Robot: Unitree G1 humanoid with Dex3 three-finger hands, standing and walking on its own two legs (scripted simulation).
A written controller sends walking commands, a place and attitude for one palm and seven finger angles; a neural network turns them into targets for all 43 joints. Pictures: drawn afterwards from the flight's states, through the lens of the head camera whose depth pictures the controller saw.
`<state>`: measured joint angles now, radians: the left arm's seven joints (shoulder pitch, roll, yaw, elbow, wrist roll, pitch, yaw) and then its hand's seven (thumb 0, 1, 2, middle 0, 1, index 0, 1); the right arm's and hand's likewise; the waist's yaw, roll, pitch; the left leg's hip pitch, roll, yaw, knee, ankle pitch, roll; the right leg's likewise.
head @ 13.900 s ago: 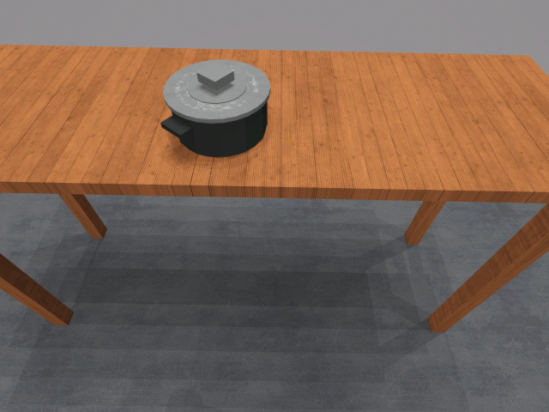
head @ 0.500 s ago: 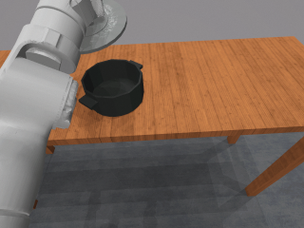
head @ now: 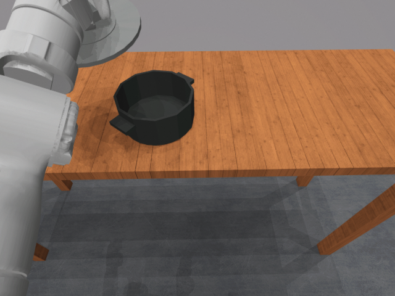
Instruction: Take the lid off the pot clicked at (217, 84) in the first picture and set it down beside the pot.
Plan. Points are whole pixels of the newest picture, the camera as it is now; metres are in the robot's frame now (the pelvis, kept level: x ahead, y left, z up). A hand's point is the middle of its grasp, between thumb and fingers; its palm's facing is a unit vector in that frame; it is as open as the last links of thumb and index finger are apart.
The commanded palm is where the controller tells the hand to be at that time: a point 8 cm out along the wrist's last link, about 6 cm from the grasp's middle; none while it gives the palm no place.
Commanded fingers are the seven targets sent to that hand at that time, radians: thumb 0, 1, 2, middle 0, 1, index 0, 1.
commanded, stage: move the lid sideways beside the pot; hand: left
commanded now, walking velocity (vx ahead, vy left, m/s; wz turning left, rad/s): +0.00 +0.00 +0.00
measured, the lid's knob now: (81, 13) +0.53 +0.16 +0.30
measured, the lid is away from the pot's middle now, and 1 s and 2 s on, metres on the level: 0.10 0.20 0.23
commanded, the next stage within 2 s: lower the lid onto the table in 1.46 s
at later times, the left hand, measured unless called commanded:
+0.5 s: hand (46, 8) +0.50 +0.20 +0.32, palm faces -0.16 -0.11 -0.98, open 5.9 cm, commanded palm +0.50 +0.20 +0.38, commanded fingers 0.00 0.68 0.93 -0.72 -1.07 -0.96 -1.16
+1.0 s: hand (18, 11) +0.49 +0.24 +0.32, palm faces -0.16 -0.12 -0.98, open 5.8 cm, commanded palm +0.50 +0.25 +0.38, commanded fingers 0.00 0.68 0.93 -0.72 -1.07 -0.96 -1.16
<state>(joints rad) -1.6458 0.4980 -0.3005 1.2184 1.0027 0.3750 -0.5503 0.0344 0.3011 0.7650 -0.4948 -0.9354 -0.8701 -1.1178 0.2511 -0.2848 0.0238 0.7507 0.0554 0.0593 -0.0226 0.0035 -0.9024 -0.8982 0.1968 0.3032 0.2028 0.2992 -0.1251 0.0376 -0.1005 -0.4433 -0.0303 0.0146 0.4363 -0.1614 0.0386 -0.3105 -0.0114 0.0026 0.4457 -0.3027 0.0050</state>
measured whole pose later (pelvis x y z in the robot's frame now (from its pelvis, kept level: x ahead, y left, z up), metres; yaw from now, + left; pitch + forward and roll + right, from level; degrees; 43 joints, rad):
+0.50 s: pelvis +0.00 +0.00 +0.00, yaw +0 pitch +10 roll +0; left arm -1.60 0.62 -0.27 1.20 1.04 0.34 -0.57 0.03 0.30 0.76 -0.49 -0.93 -0.87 -1.12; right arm 0.28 -0.29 0.02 0.74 0.06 0.09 -0.03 0.00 -0.90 -0.90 0.20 0.30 0.20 0.30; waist -0.13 0.04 -0.10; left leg -0.45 -0.02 0.02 0.45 -0.17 0.04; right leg -0.31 -0.01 0.01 0.44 -0.30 0.01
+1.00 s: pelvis +0.01 +0.00 +0.00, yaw +0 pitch +10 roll -1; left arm -1.59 0.71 -0.25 1.19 1.05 0.30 -0.58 0.03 0.30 0.76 -0.49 -0.93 -0.87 -1.12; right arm 0.26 -0.29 0.03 0.74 0.07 0.10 -0.03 0.00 -0.90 -0.90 0.20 0.30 0.20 0.30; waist -0.12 0.04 -0.09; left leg -0.46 -0.03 0.01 0.46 -0.18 0.04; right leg -0.31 -0.01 0.00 0.43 -0.30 0.01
